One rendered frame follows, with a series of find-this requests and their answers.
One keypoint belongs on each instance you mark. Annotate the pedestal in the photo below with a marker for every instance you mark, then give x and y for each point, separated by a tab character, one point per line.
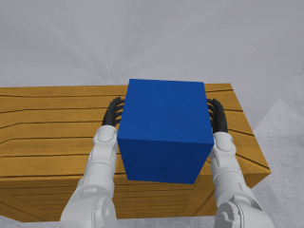
46	135

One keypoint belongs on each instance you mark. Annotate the robot left upper arm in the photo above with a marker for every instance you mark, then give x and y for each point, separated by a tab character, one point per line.
92	212

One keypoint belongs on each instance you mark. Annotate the right robot hand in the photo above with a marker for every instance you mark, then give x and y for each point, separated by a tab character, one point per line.
218	122

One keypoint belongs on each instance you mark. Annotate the robot left forearm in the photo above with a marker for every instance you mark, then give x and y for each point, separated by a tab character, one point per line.
100	166

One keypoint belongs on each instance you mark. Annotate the robot right forearm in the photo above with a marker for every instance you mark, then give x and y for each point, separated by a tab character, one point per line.
226	173

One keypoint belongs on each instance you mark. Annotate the carton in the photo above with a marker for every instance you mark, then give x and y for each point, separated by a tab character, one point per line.
165	132

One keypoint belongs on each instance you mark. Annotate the robot right upper arm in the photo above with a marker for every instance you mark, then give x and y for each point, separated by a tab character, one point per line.
233	214

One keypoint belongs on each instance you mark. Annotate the left robot hand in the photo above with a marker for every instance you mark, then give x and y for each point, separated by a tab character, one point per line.
111	114

